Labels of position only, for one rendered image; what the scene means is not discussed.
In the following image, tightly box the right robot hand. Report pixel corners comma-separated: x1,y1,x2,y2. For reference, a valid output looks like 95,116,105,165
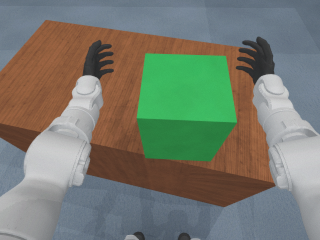
236,36,275,85

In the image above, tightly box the left robot hand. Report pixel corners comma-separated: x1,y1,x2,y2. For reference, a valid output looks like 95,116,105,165
82,40,114,80

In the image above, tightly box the robot left forearm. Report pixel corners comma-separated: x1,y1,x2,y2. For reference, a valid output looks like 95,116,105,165
23,75,104,175

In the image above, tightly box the left robot upper arm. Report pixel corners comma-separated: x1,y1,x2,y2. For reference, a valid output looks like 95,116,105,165
0,130,92,240

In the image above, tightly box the carton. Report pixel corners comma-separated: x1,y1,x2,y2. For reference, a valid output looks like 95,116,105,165
137,53,237,162

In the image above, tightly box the robot right forearm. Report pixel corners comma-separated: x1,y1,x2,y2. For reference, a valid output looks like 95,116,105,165
252,74,320,148

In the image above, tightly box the right robot upper arm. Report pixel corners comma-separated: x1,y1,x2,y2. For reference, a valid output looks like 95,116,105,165
268,136,320,240

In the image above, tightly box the pedestal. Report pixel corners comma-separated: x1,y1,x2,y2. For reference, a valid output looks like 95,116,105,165
0,20,276,207

